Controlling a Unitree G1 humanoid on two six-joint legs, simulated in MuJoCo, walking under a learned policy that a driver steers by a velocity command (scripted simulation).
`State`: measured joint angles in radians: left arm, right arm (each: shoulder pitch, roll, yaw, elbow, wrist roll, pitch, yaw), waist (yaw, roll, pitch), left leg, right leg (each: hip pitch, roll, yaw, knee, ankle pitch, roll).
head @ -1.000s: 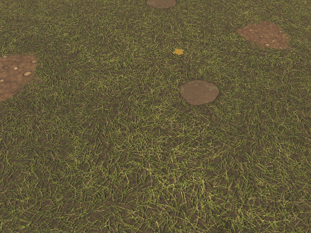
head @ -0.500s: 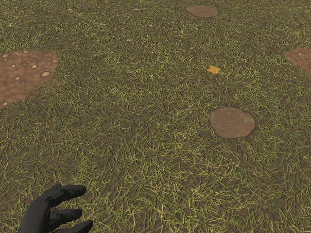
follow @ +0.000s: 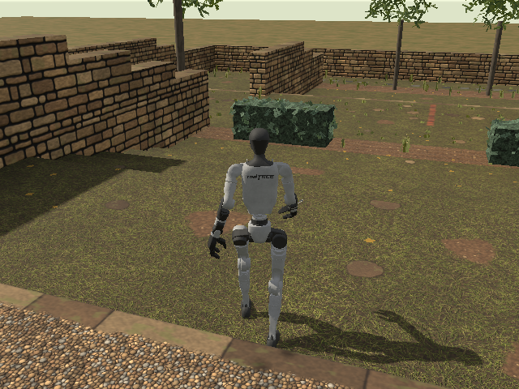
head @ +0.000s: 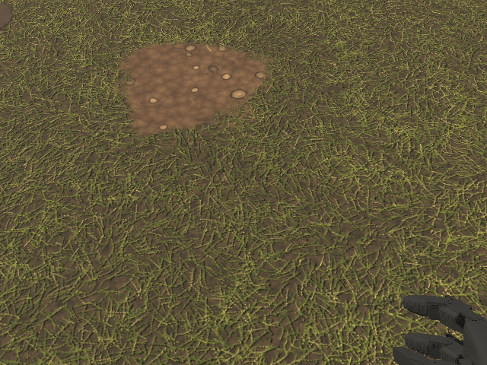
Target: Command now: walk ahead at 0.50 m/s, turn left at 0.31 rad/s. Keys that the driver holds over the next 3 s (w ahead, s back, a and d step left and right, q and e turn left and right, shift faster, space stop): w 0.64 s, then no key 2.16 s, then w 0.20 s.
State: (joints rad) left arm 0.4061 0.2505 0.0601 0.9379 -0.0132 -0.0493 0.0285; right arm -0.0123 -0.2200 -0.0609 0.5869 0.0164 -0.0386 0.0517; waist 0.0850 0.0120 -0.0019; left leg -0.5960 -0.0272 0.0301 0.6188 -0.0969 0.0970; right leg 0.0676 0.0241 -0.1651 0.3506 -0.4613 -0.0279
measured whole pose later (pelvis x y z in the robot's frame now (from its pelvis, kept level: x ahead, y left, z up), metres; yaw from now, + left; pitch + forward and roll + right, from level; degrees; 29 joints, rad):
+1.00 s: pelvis +0.49 -0.03 +0.01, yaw +3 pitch +1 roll -2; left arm 0.26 0.27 0.04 0.92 0.00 -0.04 0.00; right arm 0.10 -0.24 -0.04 0.77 -0.02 -0.07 0.00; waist 0.05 0.02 0.02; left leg -0.43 0.02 -0.02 0.46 -0.04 0.02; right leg -0.11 0.05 -0.02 0.46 -0.36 -0.03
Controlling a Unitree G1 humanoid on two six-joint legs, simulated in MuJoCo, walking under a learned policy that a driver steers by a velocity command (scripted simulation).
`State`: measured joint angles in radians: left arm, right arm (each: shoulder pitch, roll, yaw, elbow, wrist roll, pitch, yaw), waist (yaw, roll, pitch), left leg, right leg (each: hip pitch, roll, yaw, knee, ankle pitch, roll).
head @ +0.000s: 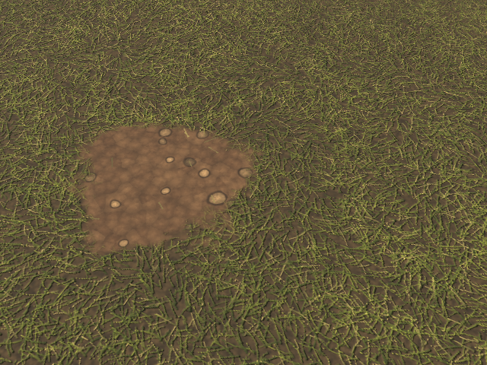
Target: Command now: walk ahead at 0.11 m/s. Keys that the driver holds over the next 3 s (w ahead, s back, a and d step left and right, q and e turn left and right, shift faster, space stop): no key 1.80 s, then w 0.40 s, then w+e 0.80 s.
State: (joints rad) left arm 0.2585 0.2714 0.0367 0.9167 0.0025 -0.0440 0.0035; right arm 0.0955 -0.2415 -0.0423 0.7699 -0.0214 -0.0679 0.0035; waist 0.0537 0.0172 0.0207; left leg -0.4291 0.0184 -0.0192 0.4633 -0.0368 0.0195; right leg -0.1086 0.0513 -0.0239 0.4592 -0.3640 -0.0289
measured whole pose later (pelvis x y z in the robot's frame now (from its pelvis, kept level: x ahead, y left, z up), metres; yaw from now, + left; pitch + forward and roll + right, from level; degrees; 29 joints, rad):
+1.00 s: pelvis +0.07 -0.02 +0.00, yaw +0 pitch -2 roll +0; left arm 0.27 0.20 0.01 1.06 0.01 -0.01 0.03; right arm 0.12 -0.22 -0.04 1.11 0.00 0.02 -0.04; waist 0.00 0.00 0.04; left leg -0.27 0.02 -0.02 0.49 -0.19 -0.02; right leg -0.12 0.00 -0.02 0.48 -0.34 -0.01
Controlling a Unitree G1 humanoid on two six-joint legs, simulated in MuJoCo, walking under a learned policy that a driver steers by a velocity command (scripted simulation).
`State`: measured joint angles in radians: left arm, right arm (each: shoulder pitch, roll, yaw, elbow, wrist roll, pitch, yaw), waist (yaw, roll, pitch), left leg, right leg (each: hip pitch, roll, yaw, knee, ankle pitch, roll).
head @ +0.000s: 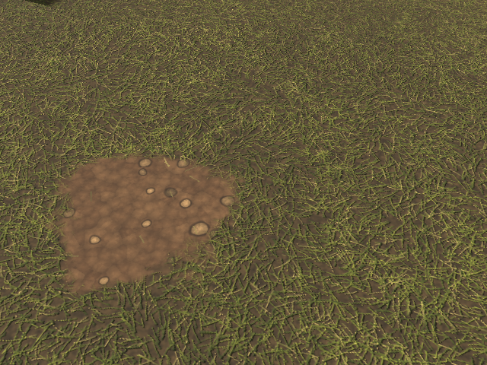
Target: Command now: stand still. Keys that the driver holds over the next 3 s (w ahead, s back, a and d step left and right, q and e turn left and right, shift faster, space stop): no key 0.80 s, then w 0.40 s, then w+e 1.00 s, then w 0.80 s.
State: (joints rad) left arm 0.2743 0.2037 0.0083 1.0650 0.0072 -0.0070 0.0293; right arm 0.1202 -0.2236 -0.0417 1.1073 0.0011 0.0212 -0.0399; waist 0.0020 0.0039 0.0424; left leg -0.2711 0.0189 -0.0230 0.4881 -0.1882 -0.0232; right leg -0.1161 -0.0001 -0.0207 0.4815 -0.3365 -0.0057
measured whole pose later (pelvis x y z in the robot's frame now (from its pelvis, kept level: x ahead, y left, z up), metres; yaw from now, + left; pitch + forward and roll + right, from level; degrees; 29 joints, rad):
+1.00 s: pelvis +0.04 +0.02 +0.00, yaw +0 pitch +0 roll +0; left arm 0.46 0.20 0.04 1.07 -0.02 -0.04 0.04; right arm 0.24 -0.20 -0.04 1.13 0.03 -0.04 -0.01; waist 0.02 -0.03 -0.01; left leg -0.34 0.01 0.05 0.73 -0.42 0.06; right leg -0.09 -0.03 -0.01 0.49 -0.41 -0.01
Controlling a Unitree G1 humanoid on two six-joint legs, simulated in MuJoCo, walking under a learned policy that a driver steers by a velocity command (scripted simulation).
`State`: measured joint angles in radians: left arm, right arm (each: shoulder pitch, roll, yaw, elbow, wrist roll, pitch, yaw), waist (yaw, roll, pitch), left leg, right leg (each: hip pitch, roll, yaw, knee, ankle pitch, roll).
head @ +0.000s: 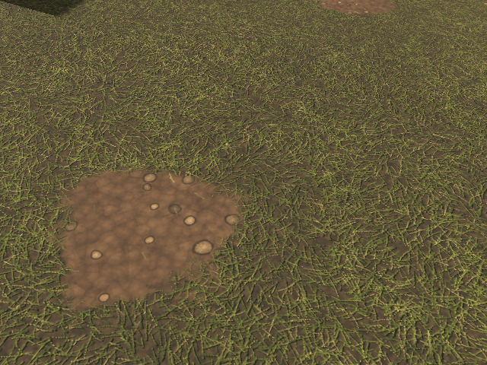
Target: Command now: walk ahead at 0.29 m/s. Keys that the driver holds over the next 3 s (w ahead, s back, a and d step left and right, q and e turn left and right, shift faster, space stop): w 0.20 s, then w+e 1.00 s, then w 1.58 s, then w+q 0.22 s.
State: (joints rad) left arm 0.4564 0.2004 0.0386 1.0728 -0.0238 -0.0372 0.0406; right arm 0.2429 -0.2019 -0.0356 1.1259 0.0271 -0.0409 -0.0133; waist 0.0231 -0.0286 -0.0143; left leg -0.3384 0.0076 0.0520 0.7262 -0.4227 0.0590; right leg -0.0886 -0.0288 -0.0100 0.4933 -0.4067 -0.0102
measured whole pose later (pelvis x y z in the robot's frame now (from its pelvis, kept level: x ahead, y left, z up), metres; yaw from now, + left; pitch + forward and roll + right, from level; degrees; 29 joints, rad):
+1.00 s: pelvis +0.52 -0.07 +0.00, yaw -24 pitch +3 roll -1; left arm 0.36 0.27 0.08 0.83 -0.03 -0.06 0.01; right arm 0.00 -0.27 -0.04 0.76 0.01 -0.13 0.01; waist 0.09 0.04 0.01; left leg -0.54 0.02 -0.08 0.47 0.01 -0.02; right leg -0.09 0.12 0.19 0.42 -0.36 -0.07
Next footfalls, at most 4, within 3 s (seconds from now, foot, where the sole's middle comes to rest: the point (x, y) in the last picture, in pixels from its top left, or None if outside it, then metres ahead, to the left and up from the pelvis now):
0.54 right None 0.42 -0.13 -0.77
1.04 left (261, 297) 0.75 -0.02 -0.77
1.56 right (380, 278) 0.83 -0.40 -0.77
2.08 left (356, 189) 1.21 -0.38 -0.77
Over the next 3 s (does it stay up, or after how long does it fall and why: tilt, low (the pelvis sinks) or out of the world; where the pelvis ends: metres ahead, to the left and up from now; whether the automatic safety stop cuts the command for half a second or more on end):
stays up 1.36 -0.68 0.01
